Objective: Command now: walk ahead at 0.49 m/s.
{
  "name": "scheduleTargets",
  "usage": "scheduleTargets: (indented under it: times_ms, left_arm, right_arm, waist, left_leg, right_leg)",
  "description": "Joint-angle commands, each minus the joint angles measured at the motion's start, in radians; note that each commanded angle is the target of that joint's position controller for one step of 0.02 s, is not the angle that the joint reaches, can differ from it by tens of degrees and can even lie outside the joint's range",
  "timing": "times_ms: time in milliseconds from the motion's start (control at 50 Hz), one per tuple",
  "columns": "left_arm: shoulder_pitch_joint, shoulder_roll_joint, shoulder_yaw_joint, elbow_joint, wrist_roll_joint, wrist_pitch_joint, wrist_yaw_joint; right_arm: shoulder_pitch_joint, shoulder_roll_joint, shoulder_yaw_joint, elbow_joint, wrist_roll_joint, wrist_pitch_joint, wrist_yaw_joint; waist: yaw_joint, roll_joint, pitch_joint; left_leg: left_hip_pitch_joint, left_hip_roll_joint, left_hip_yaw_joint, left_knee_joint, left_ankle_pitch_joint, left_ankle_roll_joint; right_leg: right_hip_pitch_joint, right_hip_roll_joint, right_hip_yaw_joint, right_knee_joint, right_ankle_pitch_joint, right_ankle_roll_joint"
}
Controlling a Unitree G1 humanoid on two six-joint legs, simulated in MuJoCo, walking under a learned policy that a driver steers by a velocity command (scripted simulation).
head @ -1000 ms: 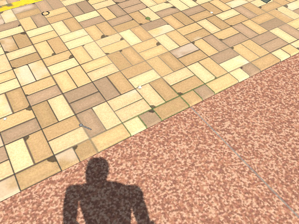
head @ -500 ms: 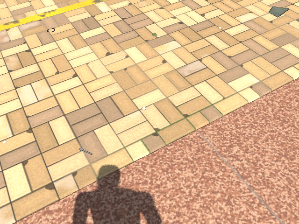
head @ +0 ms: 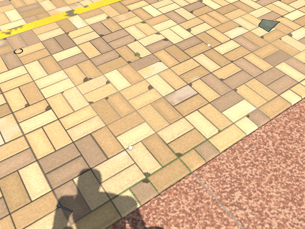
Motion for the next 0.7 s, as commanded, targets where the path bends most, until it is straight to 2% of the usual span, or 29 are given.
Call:
scheduleTargets:
  times_ms: [20, 100, 160, 200, 240, 260, 280, 300, 320, 340, 360, 380, 400, 420, 440, 460, 500, 560, 640, 700]
  left_arm:
    - [0.033, 0.045, 0.013, -0.042, 0.012, 0.004, 0.007]
    - [-0.129, 0.028, 0.006, -0.084, 0.003, -0.008, -0.006]
    - [-0.216, 0.033, 0.002, -0.113, -0.008, -0.011, -0.023]
    - [-0.248, 0.045, 0.003, -0.134, -0.010, -0.017, -0.037]
    - [-0.220, 0.067, 0.011, -0.138, -0.010, -0.026, -0.046]
    - [-0.159, 0.087, 0.022, -0.125, -0.009, -0.030, -0.047]
    - [-0.018, 0.127, 0.045, -0.081, -0.008, -0.032, -0.044]
    - [0.189, 0.206, 0.072, -0.034, 0.001, -0.034, -0.035]
    - [0.302, 0.304, 0.097, -0.006, 0.011, -0.024, -0.037]
    - [0.305, 0.211, 0.070, -0.008, 0.012, -0.025, -0.040]
    - [0.209, 0.158, 0.051, -0.025, 0.007, -0.028, -0.040]
    - [0.106, 0.128, 0.039, -0.049, 0.006, -0.026, -0.041]
    - [0.046, 0.098, 0.030, -0.058, 0.009, -0.025, -0.047]
    - [0.022, 0.076, 0.023, -0.056, 0.016, -0.027, -0.051]
    - [0.023, 0.065, 0.021, -0.046, 0.018, -0.028, -0.054]
    - [0.041, 0.072, 0.023, -0.033, 0.017, -0.031, -0.054]
    - [0.079, 0.101, 0.031, -0.010, 0.017, -0.033, -0.045]
    - [0.129, 0.113, 0.034, 0.014, 0.015, -0.023, -0.027]
    - [0.182, 0.128, 0.035, 0.038, 0.006, -0.015, -0.014]
    - [0.233, 0.134, 0.038, 0.067, 0.000, -0.006, -0.011]
  right_arm:
    - [-0.041, -0.133, -0.021, -0.056, 0.002, -0.018, -0.020]
    - [0.039, -0.161, -0.026, -0.038, 0.018, -0.004, -0.034]
    - [0.094, -0.169, -0.029, -0.015, 0.026, 0.007, -0.035]
    - [0.111, -0.171, -0.032, -0.005, 0.027, 0.017, -0.037]
    - [0.101, -0.183, -0.038, -0.004, 0.027, 0.028, -0.039]
    - [0.079, -0.189, -0.039, -0.008, 0.026, 0.033, -0.039]
    - [0.064, -0.173, -0.033, -0.014, 0.021, 0.039, -0.039]
    - [0.055, -0.132, -0.014, -0.040, 0.005, 0.038, -0.039]
    - [0.165, -0.010, 0.022, -0.049, 0.007, 0.014, -0.029]
    - [0.148, -0.075, 0.009, -0.036, 0.022, -0.012, -0.025]
    - [0.055, -0.159, -0.014, -0.066, 0.048, -0.025, -0.021]
    - [-0.003, -0.162, -0.016, -0.081, 0.046, -0.026, -0.026]
    - [-0.034, -0.148, -0.020, -0.086, 0.031, -0.020, -0.032]
    - [-0.022, -0.131, -0.025, -0.085, 0.024, -0.005, -0.036]
    - [-0.003, -0.108, -0.024, -0.078, 0.023, 0.010, -0.037]
    - [0.011, -0.089, -0.023, -0.072, 0.022, 0.020, -0.038]
    - [-0.027, -0.089, -0.027, -0.090, 0.017, 0.030, -0.041]
    - [-0.145, -0.083, -0.029, -0.130, 0.010, 0.029, -0.040]
    - [-0.284, -0.065, -0.022, -0.167, 0.016, 0.021, -0.029]
    - [-0.366, -0.066, -0.018, -0.194, 0.023, 0.016, -0.016]
  waist:
    - [0.047, 0.074, 0.054]
    - [-0.012, 0.076, 0.054]
    - [-0.046, 0.086, 0.072]
    - [-0.047, 0.092, 0.081]
    - [-0.018, 0.106, 0.065]
    - [0.023, 0.115, 0.032]
    - [0.091, 0.104, -0.049]
    - [0.167, 0.030, -0.203]
    - [0.138, -0.231, -0.334]
    - [0.150, -0.202, -0.364]
    - [0.127, -0.139, -0.222]
    - [0.093, -0.063, -0.143]
    - [0.067, -0.014, -0.083]
    - [0.034, -0.033, -0.058]
    - [0.019, -0.046, -0.047]
    - [0.010, -0.043, -0.037]
    - [0.007, -0.026, -0.009]
    - [0.032, -0.014, 0.018]
    - [0.073, -0.021, 0.051]
    - [0.100, -0.022, 0.082]
  left_leg:
    - [-0.106, 0.279, -0.206, -0.203, 0.073, 0.171]
    - [-0.021, 0.264, -0.157, -0.185, 0.085, 0.127]
    - [0.072, 0.295, -0.165, -0.151, 0.057, 0.121]
    - [0.145, 0.329, -0.180, -0.111, 0.059, 0.112]
    - [0.187, 0.351, -0.193, -0.054, 0.118, 0.096]
    - [0.186, 0.341, -0.179, 0.017, 0.246, 0.081]
    - [0.162, 0.288, -0.136, 0.183, 0.403, 0.057]
    - [-0.003, 0.225, -0.075, 0.479, 0.319, 0.019]
    - [-0.434, 0.046, -0.018, 0.867, -0.118, -0.058]
    - [-0.557, 0.054, -0.181, 1.013, -0.418, -0.039]
    - [-0.630, 0.114, -0.185, 1.054, -0.348, -0.017]
    - [-0.599, 0.171, -0.153, 1.019, -0.249, -0.015]
    - [-0.560, 0.203, -0.141, 0.957, -0.182, -0.020]
    - [-0.497, 0.231, -0.143, 0.903, -0.137, -0.024]
    - [-0.455, 0.235, -0.136, 0.877, -0.112, -0.030]
    - [-0.444, 0.235, -0.125, 0.859, -0.097, -0.038]
    - [-0.494, 0.240, -0.120, 0.795, -0.034, -0.054]
    - [-0.572, 0.240, -0.116, 0.628, 0.094, -0.073]
    - [-0.532, 0.206, -0.083, 0.403, 0.233, -0.073]
    - [-0.541, 0.189, -0.073, 0.315, 0.222, -0.065]
  right_leg:
    - [-0.018, -0.042, 0.002, -0.145, 0.162, 0.027]
    - [0.018, 0.005, -0.038, -0.433, 0.307, 0.035]
    - [0.019, 0.025, -0.047, -0.532, 0.279, 0.034]
    - [0.012, 0.033, -0.042, -0.581, 0.213, 0.014]
    - [0.075, 0.051, -0.053, -0.622, 0.133, -0.015]
    - [0.171, 0.077, -0.076, -0.643, 0.107, -0.032]
    - [0.354, 0.110, -0.099, -0.662, 0.102, -0.059]
    - [0.658, -0.016, 0.041, -0.639, 0.123, -0.123]
    - [1.040, -0.247, 0.490, -0.722, -0.037, -0.278]
    - [1.052, -0.273, 0.678, -0.832, -0.098, -0.279]
    - [0.928, -0.244, 0.531, -0.839, -0.075, -0.226]
    - [0.779, -0.205, 0.390, -0.859, 0.022, -0.199]
    - [0.656, -0.163, 0.297, -0.897, 0.090, -0.187]
    - [0.575, -0.125, 0.225, -0.931, 0.130, -0.170]
    - [0.528, -0.101, 0.182, -0.958, 0.157, -0.169]
    - [0.506, -0.090, 0.147, -0.974, 0.206, -0.177]
    - [0.505, -0.087, 0.102, -0.994, 0.288, -0.188]
    - [0.546, -0.085, 0.063, -1.010, 0.319, -0.181]
    - [0.568, -0.065, 0.012, -1.030, 0.255, -0.157]
    - [0.646, -0.092, 0.010, -1.013, 0.232, -0.156]
Velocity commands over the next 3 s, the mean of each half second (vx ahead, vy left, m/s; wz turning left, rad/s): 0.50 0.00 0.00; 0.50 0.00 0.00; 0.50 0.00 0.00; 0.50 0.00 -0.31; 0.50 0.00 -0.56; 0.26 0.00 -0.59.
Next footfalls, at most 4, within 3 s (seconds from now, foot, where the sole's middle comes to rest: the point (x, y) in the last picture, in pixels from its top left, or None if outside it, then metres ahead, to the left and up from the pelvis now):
0.30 right None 0.34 -0.17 -0.78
0.86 left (137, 201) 0.65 0.08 -0.78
1.42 right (180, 144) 0.97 -0.15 -0.78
1.96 left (139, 106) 1.25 0.07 -0.78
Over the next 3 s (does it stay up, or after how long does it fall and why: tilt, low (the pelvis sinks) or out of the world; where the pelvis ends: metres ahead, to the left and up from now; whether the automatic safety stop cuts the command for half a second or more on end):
stays up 1.52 -0.22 -0.02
